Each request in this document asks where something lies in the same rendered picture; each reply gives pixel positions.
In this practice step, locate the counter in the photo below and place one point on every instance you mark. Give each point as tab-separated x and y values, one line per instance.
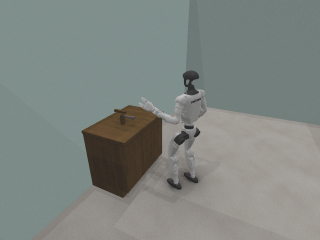
121	150

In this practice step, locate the robot right upper arm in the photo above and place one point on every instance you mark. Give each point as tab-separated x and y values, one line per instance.
203	108

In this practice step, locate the robot left upper arm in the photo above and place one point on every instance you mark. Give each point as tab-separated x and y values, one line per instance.
179	102

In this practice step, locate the robot left hand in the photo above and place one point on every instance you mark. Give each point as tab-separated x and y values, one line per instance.
148	105

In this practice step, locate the right robot shin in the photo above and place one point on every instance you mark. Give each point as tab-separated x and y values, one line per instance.
190	161

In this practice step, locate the left robot forearm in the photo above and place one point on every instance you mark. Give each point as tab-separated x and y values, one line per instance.
164	116

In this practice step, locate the robot torso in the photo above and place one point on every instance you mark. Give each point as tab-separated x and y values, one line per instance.
190	114

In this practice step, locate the tap lever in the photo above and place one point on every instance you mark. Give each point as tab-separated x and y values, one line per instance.
130	117

